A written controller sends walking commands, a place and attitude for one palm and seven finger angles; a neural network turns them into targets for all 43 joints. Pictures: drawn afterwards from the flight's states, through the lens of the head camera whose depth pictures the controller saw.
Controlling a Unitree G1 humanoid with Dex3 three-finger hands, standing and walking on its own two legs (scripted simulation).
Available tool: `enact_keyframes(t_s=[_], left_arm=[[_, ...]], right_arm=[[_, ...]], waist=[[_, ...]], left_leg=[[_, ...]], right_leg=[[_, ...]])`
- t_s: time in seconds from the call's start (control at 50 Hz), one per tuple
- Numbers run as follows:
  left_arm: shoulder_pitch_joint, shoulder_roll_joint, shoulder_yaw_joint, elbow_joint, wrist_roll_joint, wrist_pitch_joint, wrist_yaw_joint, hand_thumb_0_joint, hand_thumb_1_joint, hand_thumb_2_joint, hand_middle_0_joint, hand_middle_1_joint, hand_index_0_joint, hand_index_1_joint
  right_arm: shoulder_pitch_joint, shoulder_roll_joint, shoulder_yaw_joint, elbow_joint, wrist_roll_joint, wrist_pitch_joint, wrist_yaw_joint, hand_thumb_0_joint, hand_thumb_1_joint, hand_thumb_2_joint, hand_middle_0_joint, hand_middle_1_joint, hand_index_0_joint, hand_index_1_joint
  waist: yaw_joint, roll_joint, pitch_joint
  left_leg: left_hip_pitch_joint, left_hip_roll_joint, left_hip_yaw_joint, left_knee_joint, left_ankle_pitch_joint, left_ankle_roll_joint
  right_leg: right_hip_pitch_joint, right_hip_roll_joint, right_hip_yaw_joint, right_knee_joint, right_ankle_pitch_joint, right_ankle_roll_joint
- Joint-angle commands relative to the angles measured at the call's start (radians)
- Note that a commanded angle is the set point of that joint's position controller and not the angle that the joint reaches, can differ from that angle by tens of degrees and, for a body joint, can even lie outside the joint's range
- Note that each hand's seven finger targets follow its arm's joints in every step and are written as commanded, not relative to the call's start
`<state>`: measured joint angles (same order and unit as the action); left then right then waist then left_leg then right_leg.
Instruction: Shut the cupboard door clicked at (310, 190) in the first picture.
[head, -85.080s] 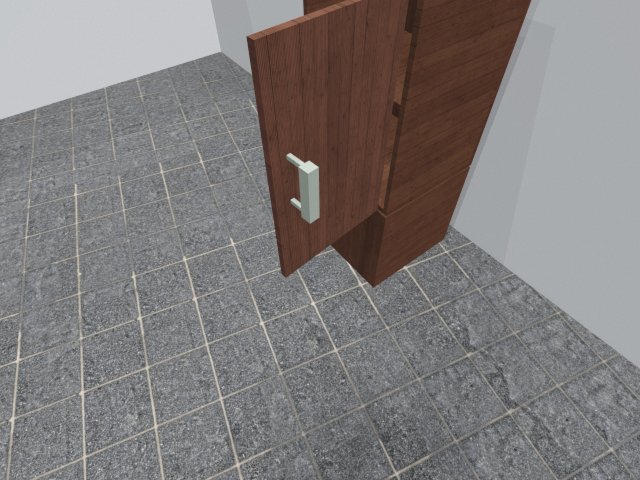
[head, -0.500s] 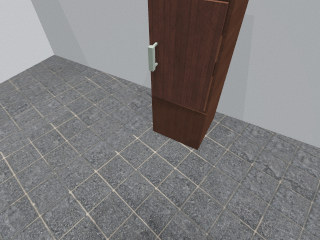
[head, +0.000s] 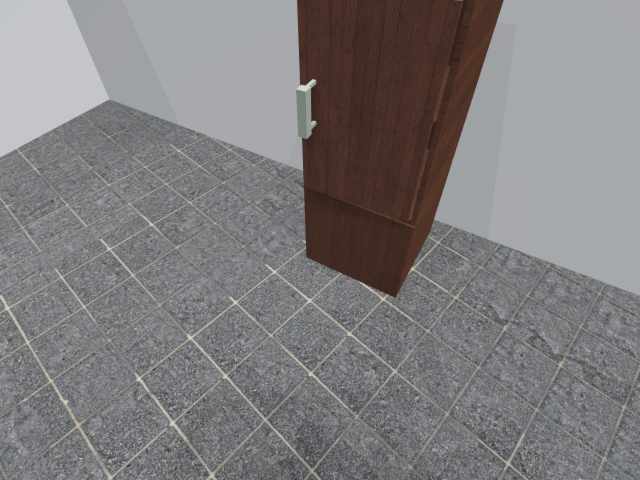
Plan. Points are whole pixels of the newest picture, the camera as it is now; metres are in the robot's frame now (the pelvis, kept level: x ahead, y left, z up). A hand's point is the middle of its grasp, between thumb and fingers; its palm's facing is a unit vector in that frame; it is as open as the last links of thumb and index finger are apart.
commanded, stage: look to check the result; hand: left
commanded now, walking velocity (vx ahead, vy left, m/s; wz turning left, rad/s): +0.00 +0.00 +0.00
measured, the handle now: (308, 108) +0.98 +0.09 -0.05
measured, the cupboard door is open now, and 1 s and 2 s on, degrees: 3 3 3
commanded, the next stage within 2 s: walk to a spot facing it in 0.24 s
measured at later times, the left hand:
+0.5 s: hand out of the picture +0.05 +0.21 -0.17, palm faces +0.04 -0.96 -0.28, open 7.4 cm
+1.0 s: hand out of the picture +0.02 +0.25 -0.17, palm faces +0.32 -0.91 -0.26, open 7.4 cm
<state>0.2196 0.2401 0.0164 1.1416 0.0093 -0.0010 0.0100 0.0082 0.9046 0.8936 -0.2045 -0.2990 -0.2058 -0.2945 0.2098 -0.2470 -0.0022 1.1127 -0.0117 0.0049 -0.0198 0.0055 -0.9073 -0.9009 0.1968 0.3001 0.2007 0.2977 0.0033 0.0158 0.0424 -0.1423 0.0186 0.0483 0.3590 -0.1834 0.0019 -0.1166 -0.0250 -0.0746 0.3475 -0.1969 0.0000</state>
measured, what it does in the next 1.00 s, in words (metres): lifts its right foot, turning left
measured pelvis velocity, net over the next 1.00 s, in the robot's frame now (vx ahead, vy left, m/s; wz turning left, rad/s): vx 0.00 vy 0.02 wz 0.34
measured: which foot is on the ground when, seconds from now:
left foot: down 0.00-1.00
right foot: down 0.00-0.72, up 0.74-1.00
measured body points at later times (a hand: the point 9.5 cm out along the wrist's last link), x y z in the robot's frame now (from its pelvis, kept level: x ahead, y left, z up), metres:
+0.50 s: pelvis +0.01 -0.01 +0.00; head +0.02 -0.01 +0.45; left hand +0.05 +0.26 -0.15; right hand +0.06 -0.28 -0.15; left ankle +0.01 +0.12 -0.75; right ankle +0.00 -0.12 -0.75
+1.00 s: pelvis +0.00 +0.02 -0.01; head +0.06 +0.05 +0.44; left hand +0.00 +0.30 -0.15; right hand +0.09 -0.20 -0.16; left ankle +0.00 +0.12 -0.75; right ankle +0.02 -0.14 -0.69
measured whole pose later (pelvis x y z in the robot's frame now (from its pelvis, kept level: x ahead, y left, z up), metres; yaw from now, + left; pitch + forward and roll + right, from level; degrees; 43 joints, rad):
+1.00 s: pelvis +0.00 +0.02 -0.01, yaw +20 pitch +3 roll -2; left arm 0.13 0.23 0.07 0.93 0.02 0.04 0.01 0.01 0.91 0.89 -0.20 -0.30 -0.20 -0.29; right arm 0.26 -0.19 -0.04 0.97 -0.03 0.03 -0.02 0.01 -0.90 -0.90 0.20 0.30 0.20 0.30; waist -0.04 0.02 0.09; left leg -0.34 -0.05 -0.08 0.48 -0.18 0.04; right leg -0.44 -0.04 0.01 0.93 -0.42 0.05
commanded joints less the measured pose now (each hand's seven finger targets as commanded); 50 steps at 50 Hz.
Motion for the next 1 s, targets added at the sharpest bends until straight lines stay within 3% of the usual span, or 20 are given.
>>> enact_keyframes(t_s=[0.0,0.36,0.42,0.44,0.5,0.52,0.56,0.6,0.64,0.66,0.68,0.7,0.72,0.74,0.76,0.78,0.82,0.86,0.9,0.98], left_arm=[[0.002,0.172,0.033,-0.047,0.004,-0.023,0.006,0.000,0.900,0.900,-0.200,-0.300,-0.200,-0.300],[-0.039,0.205,0.036,-0.054,0.003,-0.025,0.005,0.000,0.900,0.900,-0.200,-0.300,-0.200,-0.300],[0.005,0.136,0.028,-0.053,0.001,-0.003,0.014,0.000,0.900,0.900,-0.200,-0.300,-0.200,-0.300],[0.013,0.142,0.032,-0.058,0.001,0.003,0.016,0.000,0.900,0.900,-0.200,-0.300,-0.200,-0.300],[0.027,0.183,0.056,-0.090,0.007,0.012,0.021,0.000,0.900,0.900,-0.200,-0.300,-0.200,-0.300],[0.024,0.188,0.063,-0.101,0.008,0.014,0.023,0.000,0.900,0.900,-0.200,-0.300,-0.200,-0.300],[0.021,0.190,0.072,-0.131,0.018,0.014,0.027,0.000,0.900,0.900,-0.200,-0.300,-0.200,-0.300],[-0.017,0.185,0.079,-0.161,0.028,0.014,0.033,0.000,0.900,0.900,-0.200,-0.300,-0.200,-0.300],[-0.062,0.189,0.086,-0.192,0.028,0.013,0.029,0.000,0.900,0.900,-0.200,-0.300,-0.200,-0.300],[-0.070,0.186,0.086,-0.202,0.022,0.016,0.026,0.000,0.900,0.900,-0.200,-0.300,-0.200,-0.300],[-0.057,0.159,0.083,-0.212,0.013,0.024,0.022,0.000,0.900,0.900,-0.200,-0.300,-0.200,-0.300],[-0.018,0.092,0.075,-0.230,0.004,0.035,0.016,0.000,0.900,0.900,-0.200,-0.300,-0.200,-0.300],[-0.092,0.087,0.067,-0.268,0.008,0.044,0.023,0.000,0.900,0.900,-0.200,-0.300,-0.200,-0.300],[-0.084,0.095,0.073,-0.282,0.009,0.045,0.018,0.000,0.900,0.900,-0.200,-0.300,-0.200,-0.300],[-0.095,0.089,0.080,-0.274,0.015,0.047,0.017,0.000,0.900,0.900,-0.200,-0.300,-0.200,-0.300],[-0.096,0.091,0.085,-0.265,0.019,0.046,0.013,0.000,0.900,0.900,-0.200,-0.300,-0.200,-0.300],[-0.081,0.084,0.084,-0.263,0.017,0.032,0.006,0.000,0.900,0.900,-0.200,-0.300,-0.200,-0.300],[-0.074,0.064,0.076,-0.264,0.013,0.021,0.005,0.000,0.900,0.900,-0.200,-0.300,-0.200,-0.300],[-0.084,0.052,0.071,-0.275,0.009,0.015,0.005,0.000,0.900,0.900,-0.200,-0.300,-0.200,-0.300],[-0.089,0.048,0.067,-0.298,0.012,0.012,-0.002,0.000,0.900,0.900,-0.200,-0.300,-0.200,-0.300]], right_arm=[[0.005,-0.165,-0.032,-0.046,0.002,-0.022,-0.008,0.000,-0.900,-0.900,0.200,0.300,0.200,0.300],[-0.041,-0.192,-0.031,-0.050,-0.001,-0.022,-0.004,0.000,-0.900,-0.900,0.200,0.300,0.200,0.300],[-0.006,-0.105,-0.017,-0.051,-0.002,-0.002,0.001,0.000,-0.900,-0.900,0.200,0.300,0.200,0.300],[-0.003,-0.104,-0.019,-0.055,-0.002,0.005,0.002,0.000,-0.900,-0.900,0.200,0.300,0.200,0.300],[0.005,-0.105,-0.033,-0.086,-0.001,0.018,0.006,0.000,-0.900,-0.900,0.200,0.300,0.200,0.300],[0.003,-0.096,-0.039,-0.095,-0.002,0.023,0.006,0.000,-0.900,-0.900,0.200,0.300,0.200,0.300],[-0.007,-0.088,-0.053,-0.122,-0.006,0.034,0.006,0.000,-0.900,-0.900,0.200,0.300,0.200,0.300],[0.001,-0.080,-0.062,-0.148,0.000,0.037,0.012,0.000,-0.900,-0.900,0.200,0.300,0.200,0.300],[0.036,-0.060,-0.063,-0.155,0.004,0.035,0.022,0.000,-0.900,-0.900,0.200,0.300,0.200,0.300],[0.081,-0.059,-0.062,-0.149,0.001,0.032,0.025,0.000,-0.900,-0.900,0.200,0.300,0.200,0.300],[0.132,-0.079,-0.065,-0.139,-0.004,0.026,0.026,0.000,-0.900,-0.900,0.200,0.300,0.200,0.300],[0.164,-0.172,-0.084,-0.141,-0.014,0.017,0.022,0.000,-0.900,-0.900,0.200,0.300,0.200,0.300],[0.209,-0.222,-0.099,-0.132,-0.024,0.021,0.005,0.000,-0.900,-0.900,0.200,0.300,0.200,0.300],[0.187,-0.229,-0.100,-0.140,-0.025,0.024,0.003,0.000,-0.900,-0.900,0.200,0.300,0.200,0.300],[0.138,-0.197,-0.096,-0.166,-0.025,0.021,0.001,0.000,-0.900,-0.900,0.200,0.300,0.200,0.300],[0.096,-0.182,-0.091,-0.182,-0.025,0.018,-0.005,0.000,-0.900,-0.900,0.200,0.300,0.200,0.300],[0.078,-0.160,-0.085,-0.193,-0.024,0.008,-0.011,0.000,-0.900,-0.900,0.200,0.300,0.200,0.300],[0.108,-0.161,-0.089,-0.186,-0.021,0.003,-0.016,0.000,-0.900,-0.900,0.200,0.300,0.200,0.300],[0.137,-0.158,-0.092,-0.183,-0.021,0.003,-0.016,0.000,-0.900,-0.900,0.200,0.300,0.200,0.300],[0.121,-0.162,-0.100,-0.192,-0.025,0.011,-0.006,0.000,-0.900,-0.900,0.200,0.300,0.200,0.300]], waist=[[-0.006,-0.023,-0.019],[-0.004,-0.013,-0.013],[-0.001,-0.020,-0.008],[0.002,-0.022,-0.002],[0.011,-0.099,-0.026],[0.014,-0.142,-0.024],[0.020,-0.185,-0.006],[0.003,-0.175,-0.001],[-0.031,-0.158,0.010],[-0.051,-0.126,-0.011],[-0.065,0.004,-0.023],[-0.064,0.345,-0.014],[-0.101,0.341,-0.021],[-0.074,0.220,-0.032],[-0.058,0.189,-0.014],[-0.044,0.206,-0.004],[-0.030,0.108,-0.037],[-0.038,0.056,-0.109],[-0.052,0.056,-0.150],[-0.055,0.128,-0.116]], left_leg=[[0.006,0.100,-0.101,-0.067,0.115,0.022],[0.006,0.102,-0.107,-0.072,0.146,0.016],[-0.044,0.088,-0.095,-0.017,0.171,0.001],[-0.067,0.080,-0.095,0.007,0.171,-0.001],[-0.150,0.037,-0.062,0.150,0.120,-0.011],[-0.177,0.028,-0.040,0.236,0.041,-0.015],[-0.261,0.018,-0.027,0.471,-0.272,-0.021],[-0.276,0.051,-0.039,0.557,-0.355,-0.019],[-0.224,0.076,-0.027,0.396,-0.288,-0.025],[-0.148,0.064,-0.010,0.269,-0.147,-0.026],[-0.045,0.067,-0.056,0.123,0.077,-0.009],[-0.007,0.254,-0.414,-0.016,0.331,0.067],[-0.037,0.357,-0.562,-0.087,0.367,0.164],[-0.099,0.358,-0.508,-0.101,0.104,0.196],[-0.162,0.290,-0.497,-0.127,-0.085,0.167],[-0.172,0.257,-0.490,-0.122,-0.122,0.145],[-0.105,0.229,-0.451,-0.090,0.004,0.150],[0.017,0.210,-0.423,-0.035,0.192,0.165],[0.068,0.197,-0.433,-0.021,0.187,0.174],[0.003,0.168,-0.492,-0.059,-0.102,0.174]], right_leg=[[-0.010,-0.096,0.101,-0.072,0.089,-0.041],[0.017,-0.109,0.094,-0.076,0.137,-0.039],[0.016,-0.130,0.058,-0.017,0.147,-0.025],[0.016,-0.139,0.057,-0.001,0.148,-0.029],[0.036,-0.218,0.082,0.001,0.152,-0.082],[0.030,-0.266,0.102,-0.013,0.159,-0.116],[0.023,-0.358,0.128,-0.023,0.271,-0.197],[-0.014,-0.397,0.084,0.007,0.335,-0.210],[-0.043,-0.372,-0.002,0.101,0.365,-0.155],[-0.075,-0.338,-0.042,0.177,0.305,-0.108],[-0.163,-0.266,-0.099,0.305,0.148,-0.045],[-0.345,-0.100,-0.136,0.528,-0.284,0.050],[-0.403,-0.041,0.002,0.701,-0.471,0.046],[-0.373,-0.070,0.070,0.766,-0.400,0.024],[-0.385,-0.067,0.076,0.786,-0.326,0.023],[-0.416,-0.066,0.093,0.799,-0.267,0.031],[-0.437,-0.056,0.104,0.776,-0.201,0.044],[-0.450,-0.039,0.101,0.709,-0.196,0.055],[-0.431,-0.026,0.102,0.635,-0.209,0.058],[-0.361,0.008,0.073,0.447,-0.241,0.052]])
